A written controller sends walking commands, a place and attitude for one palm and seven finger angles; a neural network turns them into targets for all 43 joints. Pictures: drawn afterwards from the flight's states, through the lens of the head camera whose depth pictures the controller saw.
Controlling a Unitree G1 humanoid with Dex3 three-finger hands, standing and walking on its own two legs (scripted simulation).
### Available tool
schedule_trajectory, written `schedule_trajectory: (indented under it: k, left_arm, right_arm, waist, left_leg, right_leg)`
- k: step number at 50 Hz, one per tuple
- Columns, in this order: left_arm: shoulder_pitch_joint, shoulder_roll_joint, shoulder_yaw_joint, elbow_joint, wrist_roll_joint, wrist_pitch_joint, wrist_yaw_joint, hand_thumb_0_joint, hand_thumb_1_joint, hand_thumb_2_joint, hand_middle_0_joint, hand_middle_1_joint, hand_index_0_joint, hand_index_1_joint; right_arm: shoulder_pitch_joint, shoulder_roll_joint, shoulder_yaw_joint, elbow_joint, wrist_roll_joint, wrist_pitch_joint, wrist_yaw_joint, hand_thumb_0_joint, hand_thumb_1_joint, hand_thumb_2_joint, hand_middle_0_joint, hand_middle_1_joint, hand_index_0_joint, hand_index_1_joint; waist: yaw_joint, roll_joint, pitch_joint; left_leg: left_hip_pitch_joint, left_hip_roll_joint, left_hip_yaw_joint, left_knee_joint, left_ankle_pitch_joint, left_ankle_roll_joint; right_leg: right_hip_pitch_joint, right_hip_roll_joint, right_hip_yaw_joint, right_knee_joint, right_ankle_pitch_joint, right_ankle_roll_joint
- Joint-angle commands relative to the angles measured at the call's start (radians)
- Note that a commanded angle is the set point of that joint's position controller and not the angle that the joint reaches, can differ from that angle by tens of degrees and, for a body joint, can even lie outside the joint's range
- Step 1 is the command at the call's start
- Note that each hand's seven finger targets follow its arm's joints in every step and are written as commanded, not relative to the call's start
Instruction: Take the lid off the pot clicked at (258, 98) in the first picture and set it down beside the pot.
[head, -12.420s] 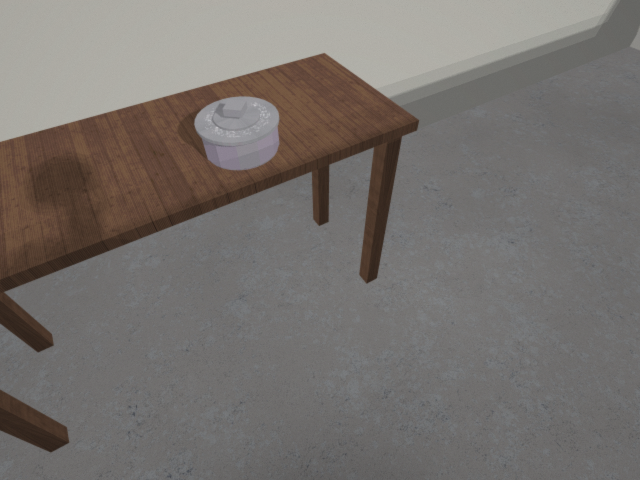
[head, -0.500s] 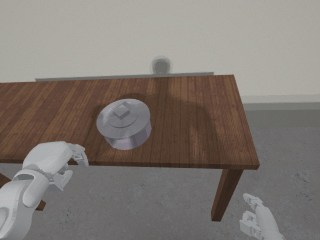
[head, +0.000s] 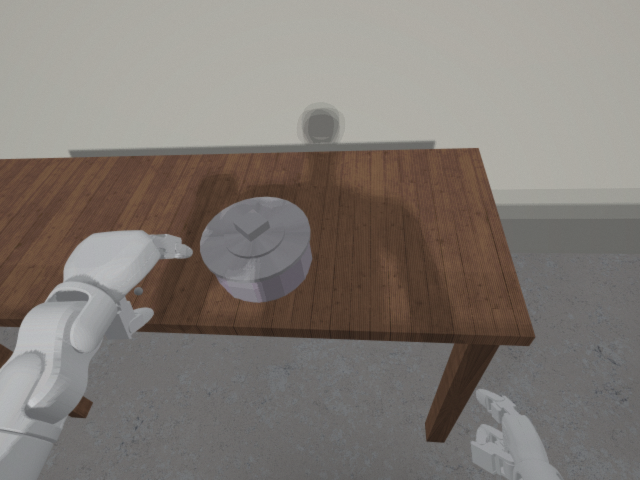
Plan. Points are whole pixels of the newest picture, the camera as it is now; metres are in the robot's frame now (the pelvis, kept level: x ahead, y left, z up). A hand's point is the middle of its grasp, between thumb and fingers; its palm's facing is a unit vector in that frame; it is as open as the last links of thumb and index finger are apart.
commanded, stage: move the open hand above the knob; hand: left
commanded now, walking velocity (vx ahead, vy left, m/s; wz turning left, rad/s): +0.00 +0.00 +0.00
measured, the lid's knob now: (251, 225) +0.47 +0.17 +0.03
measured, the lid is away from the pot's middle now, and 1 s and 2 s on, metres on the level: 0.00 0.00 0.00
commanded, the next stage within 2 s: none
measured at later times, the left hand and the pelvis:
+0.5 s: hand (183, 269) +0.33 +0.21 +0.10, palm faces -0.23 -0.05 -0.97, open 10.1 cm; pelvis +0.01 +0.00 +0.00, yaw +1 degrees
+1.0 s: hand (207, 247) +0.38 +0.19 +0.09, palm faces -0.28 -0.07 -0.96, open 10.1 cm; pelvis +0.01 -0.02 +0.00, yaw +0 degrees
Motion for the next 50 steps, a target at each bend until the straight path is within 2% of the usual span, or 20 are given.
schedule_trajectory:
  k: [1, 5, 6, 9, 10, 15, 17, 21, 24, 25, 27, 30, 32, 34, 36, 39, 44, 47, 49, 50]
  left_arm:
    - [-0.236, 0.134, 0.054, -0.144, -0.008, 0.038, 0.000, 0.000, -0.259, 1.342, -0.825, -0.081, -0.825, -0.081]
    - [-0.385, 0.223, 0.074, -0.192, 0.019, 0.084, -0.029, 0.000, -0.261, 1.348, -0.825, -0.081, -0.825, -0.081]
    - [-0.426, 0.305, 0.134, -0.191, 0.038, 0.079, -0.029, 0.000, -0.261, 1.348, -0.825, -0.081, -0.825, -0.081]
    - [-0.487, 0.340, 0.175, -0.203, 0.042, 0.063, -0.027, 0.000, -0.261, 1.348, -0.825, -0.081, -0.825, -0.081]
    - [-0.443, 0.264, 0.116, -0.169, 0.028, 0.059, -0.031, 0.000, -0.261, 1.348, -0.825, -0.081, -0.825, -0.081]
    - [-0.299, 0.099, -0.003, -0.009, -0.006, 0.093, -0.055, 0.000, -0.261, 1.348, -0.825, -0.081, -0.825, -0.081]
    - [-0.393, 0.112, -0.023, -0.102, 0.008, 0.105, -0.059, 0.000, -0.261, 1.348, -0.825, -0.081, -0.825, -0.081]
    - [-0.605, 0.292, 0.096, -0.244, 0.053, 0.079, -0.040, 0.000, -0.261, 1.348, -0.825, -0.081, -0.825, -0.081]
    - [-0.535, 0.328, 0.171, -0.078, 0.053, 0.074, -0.011, 0.000, -0.261, 1.348, -0.825, -0.081, -0.825, -0.081]
    - [-0.495, 0.213, 0.075, 0.023, 0.046, 0.083, -0.014, 0.000, -0.261, 1.348, -0.825, -0.081, -0.825, -0.081]
    - [-0.486, 0.123, -0.007, 0.099, 0.035, 0.105, -0.015, 0.000, -0.261, 1.348, -0.825, -0.081, -0.825, -0.081]
    - [-0.539, 0.026, -0.117, -0.020, 0.020, 0.136, -0.039, 0.000, -0.261, 1.348, -0.825, -0.081, -0.825, -0.081]
    - [-0.585, 0.116, -0.062, -0.090, 0.028, 0.129, -0.045, 0.000, -0.261, 1.348, -0.825, -0.081, -0.825, -0.081]
    - [-0.681, 0.293, 0.087, -0.055, 0.053, 0.119, -0.037, 0.000, -0.261, 1.348, -0.825, -0.081, -0.825, -0.081]
    - [-0.703, 0.331, 0.117, 0.049, 0.072, 0.101, -0.031, 0.000, -0.261, 1.348, -0.825, -0.081, -0.825, -0.081]
    - [-0.702, 0.248, 0.069, 0.143, 0.055, 0.102, -0.024, 0.000, -0.261, 1.348, -0.825, -0.081, -0.825, -0.081]
    - [-0.594, 0.087, -0.061, 0.080, 0.016, 0.108, -0.055, 0.000, -0.261, 1.348, -0.825, -0.081, -0.825, -0.081]
    - [-0.672, 0.164, -0.032, 0.144, 0.041, 0.120, -0.061, 0.000, -0.261, 1.348, -0.825, -0.081, -0.825, -0.081]
    - [-0.805, 0.262, 0.039, 0.130, 0.062, 0.114, -0.048, 0.000, -0.261, 1.348, -0.825, -0.081, -0.825, -0.081]
    - [-0.851, 0.238, 0.007, 0.095, 0.058, 0.105, -0.045, 0.000, -0.261, 1.348, -0.825, -0.081, -0.825, -0.081]
  right_arm:
    - [-0.129, -0.113, -0.043, -0.166, 0.012, -0.030, 0.018, 0.000, -0.900, -0.900, 0.200, 0.300, 0.200, 0.300]
    - [-0.150, -0.115, -0.038, -0.176, 0.009, -0.035, 0.012, 0.000, -0.900, -0.900, 0.200, 0.300, 0.200, 0.300]
    - [-0.149, -0.119, -0.034, -0.165, 0.007, -0.039, 0.007, 0.000, -0.900, -0.900, 0.200, 0.300, 0.200, 0.300]
    - [-0.149, -0.113, -0.029, -0.160, 0.002, -0.047, 0.002, 0.000, -0.900, -0.900, 0.200, 0.300, 0.200, 0.300]
    - [-0.129, -0.096, -0.029, -0.159, 0.004, -0.049, 0.001, 0.000, -0.900, -0.900, 0.200, 0.300, 0.200, 0.300]
    - [-0.108, -0.110, -0.035, -0.163, 0.020, -0.032, 0.037, 0.000, -0.900, -0.900, 0.200, 0.300, 0.200, 0.300]
    - [-0.134, -0.113, -0.038, -0.181, 0.023, -0.025, 0.039, 0.000, -0.900, -0.900, 0.200, 0.300, 0.200, 0.300]
    - [-0.143, -0.106, -0.032, -0.171, 0.009, -0.038, 0.020, 0.000, -0.900, -0.900, 0.200, 0.300, 0.200, 0.300]
    - [-0.113, -0.111, -0.026, -0.142, 0.008, -0.040, 0.013, 0.000, -0.900, -0.900, 0.200, 0.300, 0.200, 0.300]
    - [-0.102, -0.094, -0.018, -0.134, 0.014, -0.032, 0.010, 0.000, -0.900, -0.900, 0.200, 0.300, 0.200, 0.300]
    - [-0.097, -0.102, -0.023, -0.130, 0.026, -0.019, 0.018, 0.000, -0.900, -0.900, 0.200, 0.300, 0.200, 0.300]
    - [-0.130, -0.101, -0.036, -0.168, 0.031, -0.017, 0.034, 0.000, -0.900, -0.900, 0.200, 0.300, 0.200, 0.300]
    - [-0.146, -0.105, -0.039, -0.179, 0.024, -0.023, 0.030, 0.000, -0.900, -0.900, 0.200, 0.300, 0.200, 0.300]
    - [-0.141, -0.123, -0.029, -0.151, 0.017, -0.020, 0.014, 0.000, -0.900, -0.900, 0.200, 0.300, 0.200, 0.300]
    - [-0.117, -0.113, -0.017, -0.129, 0.020, -0.020, -0.006, 0.000, -0.900, -0.900, 0.200, 0.300, 0.200, 0.300]
    - [-0.104, -0.115, -0.024, -0.117, 0.029, -0.012, -0.007, 0.000, -0.900, -0.900, 0.200, 0.300, 0.200, 0.300]
    - [-0.120, -0.108, -0.036, -0.158, 0.032, -0.017, 0.024, 0.000, -0.900, -0.900, 0.200, 0.300, 0.200, 0.300]
    - [-0.097, -0.124, -0.036, -0.141, 0.038, -0.001, 0.015, 0.000, -0.900, -0.900, 0.200, 0.300, 0.200, 0.300]
    - [-0.103, -0.133, -0.032, -0.124, 0.035, 0.005, 0.003, 0.000, -0.900, -0.900, 0.200, 0.300, 0.200, 0.300]
    - [-0.098, -0.122, -0.032, -0.131, 0.033, 0.003, -0.004, 0.000, -0.900, -0.900, 0.200, 0.300, 0.200, 0.300]
  waist:
    - [-0.016, -0.064, -0.228]
    - [-0.021, -0.043, -0.299]
    - [-0.009, -0.041, -0.332]
    - [-0.009, -0.018, -0.358]
    - [-0.013, -0.025, -0.357]
    - [-0.024, -0.097, -0.235]
    - [-0.028, -0.087, -0.268]
    - [-0.015, -0.023, -0.416]
    - [-0.010, -0.042, -0.357]
    - [-0.023, -0.064, -0.299]
    - [-0.033, -0.093, -0.228]
    - [-0.038, -0.079, -0.307]
    - [-0.034, -0.067, -0.371]
    - [-0.031, -0.106, -0.380]
    - [-0.029, -0.115, -0.359]
    - [-0.037, -0.103, -0.291]
    - [-0.043, -0.078, -0.355]
    - [-0.059, -0.125, -0.283]
    - [-0.057, -0.130, -0.305]
    - [-0.060, -0.103, -0.336]
  left_leg:
    - [0.157, 0.008, -0.064, -0.028, 0.236, 0.002]
    - [0.164, -0.006, -0.072, -0.011, 0.250, 0.013]
    - [0.176, -0.009, -0.078, -0.007, 0.275, 0.015]
    - [0.209, -0.006, -0.095, 0.010, 0.326, 0.017]
    - [0.208, -0.003, -0.089, 0.010, 0.342, 0.018]
    - [0.134, -0.002, -0.067, 0.009, 0.293, 0.005]
    - [0.142, -0.006, -0.070, 0.006, 0.276, 0.006]
    - [0.227, -0.007, -0.090, 0.028, 0.363, 0.019]
    - [0.186, -0.006, -0.088, 0.028, 0.335, 0.013]
    - [0.146, -0.007, -0.073, 0.017, 0.294, 0.010]
    - [0.106, -0.003, -0.067, 0.004, 0.220, 0.002]
    - [0.146, -0.011, -0.059, 0.017, 0.233, 0.012]
    - [0.172, -0.017, -0.063, 0.025, 0.259, 0.018]
    - [0.153, -0.022, -0.065, 0.034, 0.246, 0.024]
    - [0.126, -0.024, -0.055, 0.025, 0.241, 0.026]
    - [0.105, -0.017, -0.051, 0.021, 0.194, 0.024]
    - [0.150, -0.021, -0.045, 0.056, 0.324, 0.025]
    - [0.096, -0.019, -0.038, 0.040, 0.240, 0.025]
    - [0.100, -0.025, -0.042, 0.037, 0.206, 0.032]
    - [0.113, -0.024, -0.045, 0.033, 0.220, 0.035]
  right_leg:
    - [-0.028, 0.045, 0.004, -0.038, 0.192, -0.032]
    - [0.020, 0.045, 0.014, -0.016, 0.213, -0.037]
    - [0.029, 0.042, 0.020, -0.013, 0.233, -0.038]
    - [0.023, 0.047, 0.020, 0.000, 0.251, -0.045]
    - [0.029, 0.044, 0.011, -0.001, 0.250, -0.039]
    - [-0.023, 0.048, -0.003, -0.001, 0.251, -0.034]
    - [-0.015, 0.043, 0.003, 0.002, 0.245, -0.032]
    - [0.026, 0.041, 0.022, 0.017, 0.285, -0.039]
    - [0.015, 0.051, 0.016, 0.017, 0.267, -0.047]
    - [-0.003, 0.051, 0.005, 0.014, 0.239, -0.040]
    - [-0.051, 0.048, -0.002, 0.007, 0.196, -0.037]
    - [-0.025, 0.042, 0.009, 0.017, 0.227, -0.038]
    - [0.013, 0.037, 0.021, 0.021, 0.267, -0.036]
    - [0.037, 0.041, 0.034, 0.021, 0.285, -0.038]
    - [0.041, 0.039, 0.031, 0.020, 0.278, -0.033]
    - [-0.007, 0.040, 0.029, 0.010, 0.239, -0.037]
    - [0.015, 0.035, 0.033, 0.036, 0.378, -0.034]
    - [-0.006, 0.039, 0.028, 0.022, 0.328, -0.027]
    - [-0.004, 0.039, 0.037, 0.017, 0.298, -0.031]
    - [0.015, 0.037, 0.034, 0.024, 0.301, -0.031]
